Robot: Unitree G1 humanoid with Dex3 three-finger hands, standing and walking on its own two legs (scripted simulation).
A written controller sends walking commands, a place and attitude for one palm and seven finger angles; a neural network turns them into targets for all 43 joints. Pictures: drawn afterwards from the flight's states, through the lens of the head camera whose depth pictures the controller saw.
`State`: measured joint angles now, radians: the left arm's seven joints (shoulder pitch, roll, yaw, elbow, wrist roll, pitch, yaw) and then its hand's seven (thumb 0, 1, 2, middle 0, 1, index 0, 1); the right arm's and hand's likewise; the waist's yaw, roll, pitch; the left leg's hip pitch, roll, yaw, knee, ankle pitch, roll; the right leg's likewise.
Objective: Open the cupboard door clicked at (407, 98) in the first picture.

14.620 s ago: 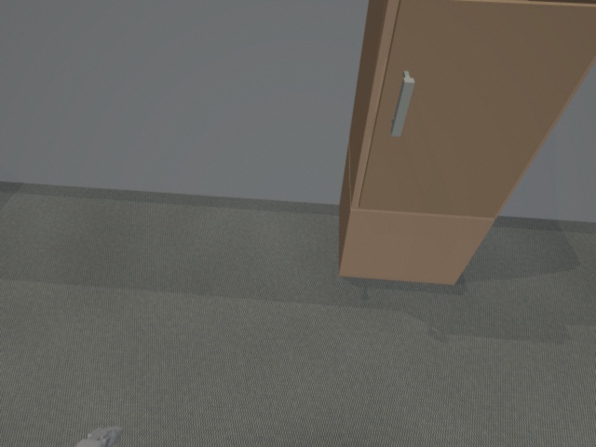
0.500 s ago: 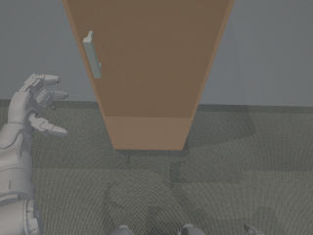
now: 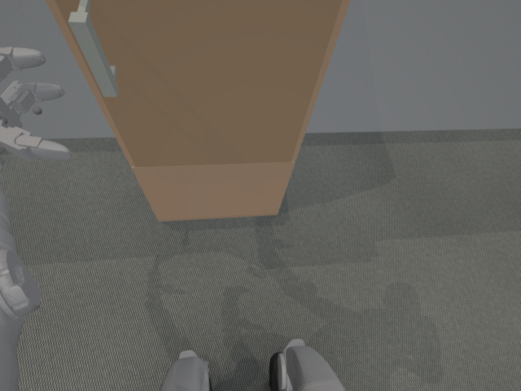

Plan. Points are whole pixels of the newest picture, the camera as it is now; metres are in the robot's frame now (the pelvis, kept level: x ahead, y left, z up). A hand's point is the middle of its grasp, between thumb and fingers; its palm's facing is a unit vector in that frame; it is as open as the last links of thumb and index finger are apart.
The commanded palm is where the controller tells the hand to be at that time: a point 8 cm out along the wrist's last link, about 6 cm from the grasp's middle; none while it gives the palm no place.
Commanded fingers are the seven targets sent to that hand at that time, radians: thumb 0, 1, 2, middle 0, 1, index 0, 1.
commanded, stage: move the hooked fingers beside the handle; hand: left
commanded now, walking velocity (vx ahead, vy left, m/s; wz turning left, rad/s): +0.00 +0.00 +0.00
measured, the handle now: (98, 50) +0.62 +0.22 +0.09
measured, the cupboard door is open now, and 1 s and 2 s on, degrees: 0 0 0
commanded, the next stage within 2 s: slide the fingers in behind the handle in 1.90 s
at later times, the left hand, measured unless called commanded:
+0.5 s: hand (49, 62) +0.57 +0.28 +0.11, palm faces +0.00 -1.00 -0.01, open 14.0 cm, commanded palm +0.55 +0.31 +0.09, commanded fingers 0.00 -0.50 0.30 -0.30 -1.20 -0.30 -1.20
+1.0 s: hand (46, 77) +0.55 +0.28 +0.10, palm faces +0.01 -1.00 -0.02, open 14.0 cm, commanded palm +0.54 +0.32 +0.09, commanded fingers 0.00 -0.50 0.30 -0.30 -1.20 -0.30 -1.20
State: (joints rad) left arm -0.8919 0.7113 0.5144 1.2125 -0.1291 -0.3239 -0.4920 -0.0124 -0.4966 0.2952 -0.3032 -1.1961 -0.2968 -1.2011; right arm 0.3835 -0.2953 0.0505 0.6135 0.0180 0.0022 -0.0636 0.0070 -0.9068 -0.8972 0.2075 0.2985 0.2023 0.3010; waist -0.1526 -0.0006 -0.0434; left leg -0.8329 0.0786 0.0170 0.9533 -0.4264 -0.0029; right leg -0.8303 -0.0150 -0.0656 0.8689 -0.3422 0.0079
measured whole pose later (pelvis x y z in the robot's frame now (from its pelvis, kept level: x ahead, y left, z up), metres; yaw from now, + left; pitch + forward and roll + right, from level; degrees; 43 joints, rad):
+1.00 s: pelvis +0.02 +0.01 +0.00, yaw -1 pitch +22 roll -5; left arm -1.01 0.78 0.50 1.27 -0.06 -0.26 -0.45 -0.01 -0.50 0.30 -0.30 -1.20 -0.30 -1.20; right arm 0.42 -0.28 0.06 0.56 -0.01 0.12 -0.02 0.00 -0.91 -0.90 0.21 0.30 0.20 0.30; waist -0.20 0.03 -0.07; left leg -0.89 0.09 0.00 0.97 -0.47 0.01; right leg -0.86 0.00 -0.08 0.84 -0.35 0.02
